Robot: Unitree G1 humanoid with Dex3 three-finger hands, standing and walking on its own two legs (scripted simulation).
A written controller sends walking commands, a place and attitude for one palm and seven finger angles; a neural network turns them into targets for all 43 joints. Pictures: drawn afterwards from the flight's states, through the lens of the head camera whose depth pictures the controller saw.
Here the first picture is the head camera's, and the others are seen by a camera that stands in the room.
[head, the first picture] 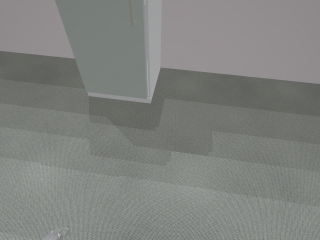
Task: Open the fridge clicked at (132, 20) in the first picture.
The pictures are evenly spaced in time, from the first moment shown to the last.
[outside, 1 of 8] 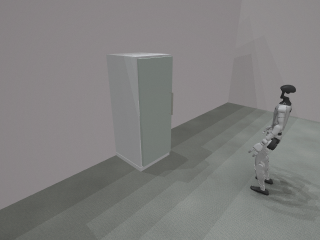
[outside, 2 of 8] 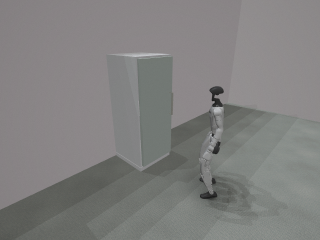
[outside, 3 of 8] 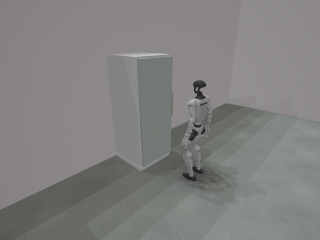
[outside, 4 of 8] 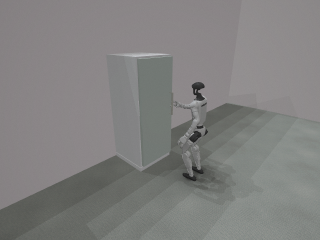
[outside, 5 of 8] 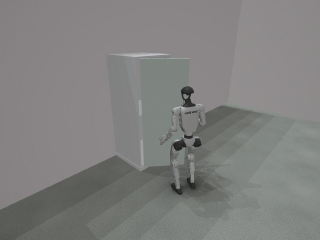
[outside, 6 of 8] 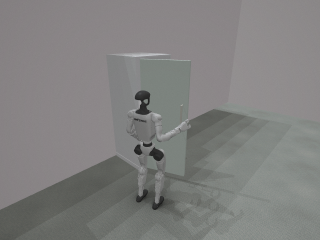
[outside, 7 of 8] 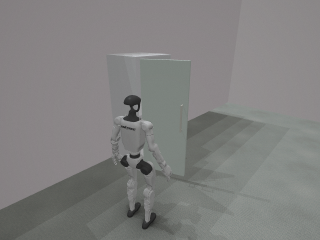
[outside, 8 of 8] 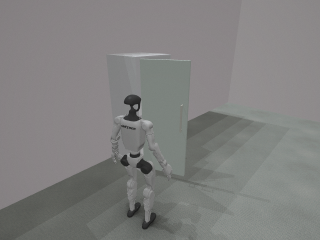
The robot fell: no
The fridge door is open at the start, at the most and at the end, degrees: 0 71 67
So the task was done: yes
